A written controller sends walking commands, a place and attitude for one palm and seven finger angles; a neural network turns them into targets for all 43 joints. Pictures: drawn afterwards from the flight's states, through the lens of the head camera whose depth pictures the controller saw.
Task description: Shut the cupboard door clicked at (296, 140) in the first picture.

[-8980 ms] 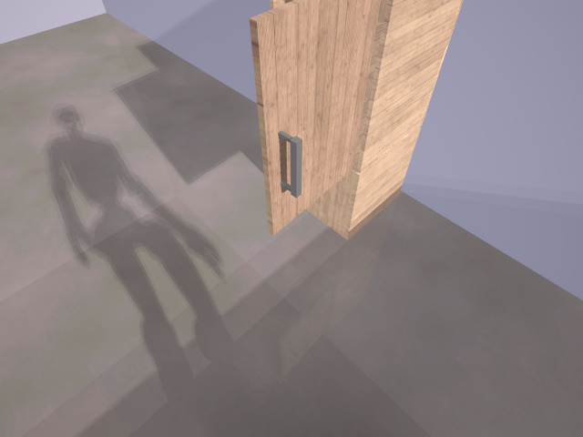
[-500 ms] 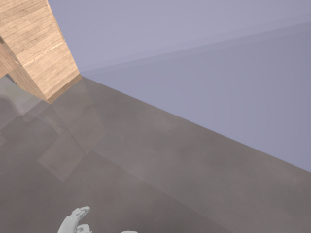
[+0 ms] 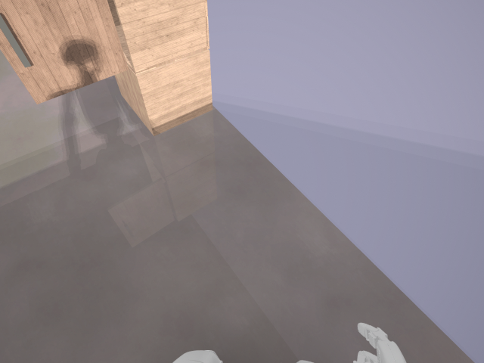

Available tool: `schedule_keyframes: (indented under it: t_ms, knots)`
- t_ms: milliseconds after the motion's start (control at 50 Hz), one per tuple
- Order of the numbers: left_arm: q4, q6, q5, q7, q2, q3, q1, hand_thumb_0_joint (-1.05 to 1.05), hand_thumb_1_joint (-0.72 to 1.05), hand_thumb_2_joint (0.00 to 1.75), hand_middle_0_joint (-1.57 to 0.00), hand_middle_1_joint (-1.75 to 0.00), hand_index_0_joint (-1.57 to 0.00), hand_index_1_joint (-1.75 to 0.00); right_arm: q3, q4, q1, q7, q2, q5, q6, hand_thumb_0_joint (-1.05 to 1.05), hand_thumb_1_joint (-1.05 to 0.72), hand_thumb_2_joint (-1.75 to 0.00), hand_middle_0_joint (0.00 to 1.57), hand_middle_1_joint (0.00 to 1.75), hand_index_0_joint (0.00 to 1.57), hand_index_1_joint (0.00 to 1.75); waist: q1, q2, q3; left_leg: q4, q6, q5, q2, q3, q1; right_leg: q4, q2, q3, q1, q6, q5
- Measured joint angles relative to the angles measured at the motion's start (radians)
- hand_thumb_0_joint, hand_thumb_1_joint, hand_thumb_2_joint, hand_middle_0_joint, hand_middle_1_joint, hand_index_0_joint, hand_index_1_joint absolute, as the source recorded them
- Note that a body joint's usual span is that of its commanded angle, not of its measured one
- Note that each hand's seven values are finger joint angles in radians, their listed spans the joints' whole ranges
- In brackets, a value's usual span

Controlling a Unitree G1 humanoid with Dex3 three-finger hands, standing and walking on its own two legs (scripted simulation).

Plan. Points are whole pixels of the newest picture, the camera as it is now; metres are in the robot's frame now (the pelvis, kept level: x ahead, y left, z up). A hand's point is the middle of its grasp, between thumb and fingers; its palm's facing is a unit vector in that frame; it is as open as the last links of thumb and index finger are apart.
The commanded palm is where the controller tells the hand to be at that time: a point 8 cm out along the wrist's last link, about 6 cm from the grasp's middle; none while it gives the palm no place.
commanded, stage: walk to a spot facing it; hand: left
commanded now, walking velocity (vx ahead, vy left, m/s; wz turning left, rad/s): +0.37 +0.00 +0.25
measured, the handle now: (10, 38) +0.93 +0.86 -0.06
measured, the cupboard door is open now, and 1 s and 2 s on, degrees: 93 93 93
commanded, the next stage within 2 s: turn to face it in 0.94 s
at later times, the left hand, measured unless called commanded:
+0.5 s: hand (200, 233) +0.37 +0.14 -0.14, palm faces +0.06 -0.98 -0.17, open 7.4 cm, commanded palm none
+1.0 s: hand (156, 244) +0.35 +0.24 -0.18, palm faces +0.41 -0.90 -0.15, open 7.4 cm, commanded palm none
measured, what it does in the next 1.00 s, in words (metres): walks ahead, turning left: right foot, then left foot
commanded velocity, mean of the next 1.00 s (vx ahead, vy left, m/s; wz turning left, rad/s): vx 0.34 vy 0.00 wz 0.31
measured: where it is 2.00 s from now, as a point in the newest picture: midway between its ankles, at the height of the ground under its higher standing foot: (222, 251)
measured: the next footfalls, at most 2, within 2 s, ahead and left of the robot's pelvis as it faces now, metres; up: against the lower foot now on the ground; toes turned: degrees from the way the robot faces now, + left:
right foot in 0.38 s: +0.32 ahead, -0.14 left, +0.00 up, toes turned +0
left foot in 0.86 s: +0.50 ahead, +0.14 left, +0.00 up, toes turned +25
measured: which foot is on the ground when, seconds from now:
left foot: down 0.00-0.40, up 0.42-0.84, down 0.86-1.00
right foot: up 0.00-0.36, down 0.38-0.84, up 0.86-1.00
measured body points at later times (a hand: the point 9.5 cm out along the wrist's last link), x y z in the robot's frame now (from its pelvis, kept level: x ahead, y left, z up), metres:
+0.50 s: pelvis +0.24 -0.05 +0.01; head +0.28 -0.04 +0.46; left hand +0.37 +0.19 -0.12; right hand +0.17 -0.28 -0.14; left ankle +0.10 +0.05 -0.63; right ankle +0.28 -0.14 -0.72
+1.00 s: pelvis +0.43 +0.07 +0.01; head +0.45 +0.12 +0.45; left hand +0.33 +0.29 -0.16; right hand +0.64 -0.12 -0.11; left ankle +0.47 +0.13 -0.72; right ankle +0.43 -0.11 -0.62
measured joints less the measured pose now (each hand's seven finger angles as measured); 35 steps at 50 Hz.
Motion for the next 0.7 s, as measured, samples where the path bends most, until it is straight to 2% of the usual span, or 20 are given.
schedule_keyframes:
  t_ms: [20, 80, 180, 280, 340, 380, 400, 460, 480, 520, 580, 620, 700]
  knots:
    - [-0.018, -0.002, 0.004, -0.001, -0.002, 0.002, -0.036, 0.01, 0.91, 0.9, -0.2, -0.3, -0.2, -0.3, 0.003, 0.015, 0.022, -0.005, 0.006, 0.001, -0.001, 0.0, -0.91, -0.9, 0.2, 0.3, 0.2, 0.3, 0.001, 0.002, 0.003, -0.036, -0.013, 0.01, -0.003, -0.013, 0.031, 0.002, -0.005, 0.014, -0.055, 0.005, 0.024]
    - [-0.075, -0.013, 0.011, -0.007, -0.015, 0.001, -0.128, 0.01, 0.91, 0.9, -0.19, -0.3, -0.2, -0.3, 0.008, 0.064, 0.087, -0.013, 0.025, 0.004, -0.005, 0.0, -0.91, -0.9, 0.2, 0.3, 0.2, 0.3, -0.004, 0.014, 0.003, -0.136, -0.008, 0.029, -0.004, -0.048, 0.12, -0.087, -0.016, 0.041, -0.18, 0.015, 0.08]
    - [-0.125, -0.013, 0.013, -0.015, -0.023, -0.002, -0.229, 0.0, 0.91, 0.9, -0.19, -0.3, -0.19, -0.3, -0.005, 0.119, 0.194, -0.018, 0.026, 0.007, -0.01, 0.0, -0.93, -0.9, 0.2, 0.3, 0.21, 0.3, -0.046, 0.007, -0.022, -0.256, -0.015, 0.025, -0.004, -0.082, 0.241, -0.297, -0.017, 0.048, -0.265, 0.02, 0.204]
    - [-0.14, -0.005, 0.009, -0.022, -0.013, -0.01, -0.307, 0.0, 0.91, 0.9, -0.19, -0.3, -0.19, -0.3, -0.003, 0.158, 0.294, -0.022, 0.037, 0.0, -0.014, 0.0, -0.92, -0.9, 0.2, 0.3, 0.2, 0.3, -0.101, -0.009, -0.035, -0.308, -0.036, -0.02, -0.003, -0.103, 0.333, -0.535, 0.018, 0.016, -0.219, -0.001, 0.257]
    - [-0.151, -0.007, 0.007, -0.024, -0.009, -0.015, -0.342, 0.0, 0.91, 0.9, -0.19, -0.3, -0.2, -0.3, -0.002, 0.184, 0.347, -0.026, 0.043, -0.004, -0.011, 0.0, -0.91, -0.9, 0.2, 0.3, 0.2, 0.3, -0.131, -0.007, -0.036, -0.296, -0.053, -0.076, 0.003, -0.115, 0.372, -0.661, 0.055, -0.002, -0.145, -0.028, 0.222]
    - [-0.164, -0.023, 0.007, -0.025, -0.01, -0.019, -0.357, 0.0, 0.91, 0.9, -0.19, -0.3, -0.2, -0.3, -0.002, 0.205, 0.385, -0.027, 0.048, -0.002, -0.007, 0.0, -0.91, -0.9, 0.2, 0.3, 0.2, 0.3, -0.142, 0.001, -0.036, -0.226, -0.066, -0.14, 0.011, -0.131, 0.375, -0.756, 0.084, -0.014, -0.061, -0.049, 0.23]
    - [-0.167, -0.039, 0.009, -0.023, -0.016, -0.016, -0.364, 0.0, 0.91, 0.9, -0.19, -0.3, -0.2, -0.3, -0.003, 0.221, 0.391, -0.026, 0.049, 0.002, -0.002, 0.0, -0.91, -0.9, 0.2, 0.3, 0.2, 0.3, -0.138, 0.014, -0.028, -0.125, -0.07, -0.175, 0.023, -0.135, 0.344, -0.759, 0.096, -0.024, -0.036, -0.062, 0.188]
    - [-0.173, -0.067, 0.006, -0.013, -0.031, -0.018, -0.35, 0.0, 0.91, 0.9, -0.2, -0.3, -0.2, -0.3, -0.007, 0.241, 0.37, -0.022, 0.055, 0.012, 0.019, 0.01, -0.91, -0.9, 0.2, 0.3, 0.2, 0.3, -0.137, 0.034, 0.002, 0.354, -0.076, -0.211, 0.042, -0.134, 0.159, -0.723, 0.102, -0.063, 0.019, -0.088, 0.111]
    - [-0.17, -0.069, 0.005, -0.008, -0.036, -0.017, -0.333, 0.0, 0.91, 0.9, -0.2, -0.3, -0.2, -0.3, -0.01, 0.241, 0.359, -0.018, 0.058, 0.011, 0.025, 0.01, -0.91, -0.9, 0.2, 0.3, 0.2, 0.3, -0.133, 0.033, 0.003, 0.459, -0.077, -0.184, 0.052, -0.125, 0.098, -0.742, 0.101, -0.073, 0.05, -0.085, 0.107]
    - [-0.151, -0.071, 0.002, 0.002, -0.045, -0.014, -0.287, 0.0, 0.91, 0.9, -0.2, -0.3, -0.2, -0.3, -0.014, 0.229, 0.326, -0.012, 0.059, 0.007, 0.037, 0.01, -0.91, -0.9, 0.2, 0.3, 0.2, 0.3, -0.125, 0.031, -0.005, 0.558, -0.087, -0.118, 0.082, -0.109, -0.013, -0.797, 0.1, -0.093, 0.112, -0.084, 0.106]
    - [-0.11, -0.074, -0.004, 0.016, -0.053, 0.004, -0.21, -0.01, 0.92, 0.9, -0.2, -0.3, -0.2, -0.3, -0.024, 0.192, 0.267, -0.001, 0.058, 0.0, 0.048, 0.01, -0.91, -0.9, 0.2, 0.3, 0.2, 0.3, -0.114, 0.028, -0.024, 0.525, -0.105, -0.037, 0.126, -0.097, -0.143, -0.883, 0.098, -0.123, 0.194, -0.083, 0.106]
    - [-0.087, -0.079, -0.005, 0.024, -0.034, 0.019, -0.169, -0.02, 0.95, 0.9, -0.2, -0.3, -0.2, -0.3, -0.028, 0.166, 0.226, 0.007, 0.056, -0.002, 0.053, 0.01, -0.91, -0.9, 0.2, 0.3, 0.2, 0.3, -0.1, 0.027, -0.035, 0.458, -0.117, 0.02, 0.148, -0.092, -0.203, -0.932, 0.099, -0.147, 0.244, -0.077, 0.104]
    - [-0.033, -0.077, 0.004, 0.02, -0.003, 0.021, -0.089, -0.02, 0.95, 0.9, -0.2, -0.3, -0.2, -0.3, -0.036, 0.122, 0.132, 0.025, 0.042, -0.004, 0.056, 0.01, -0.91, -0.9, 0.19, 0.3, 0.2, 0.3, -0.07, 0.022, -0.045, 0.278, -0.124, 0.095, 0.166, -0.061, -0.246, -0.989, 0.093, -0.186, 0.331, -0.055, 0.076]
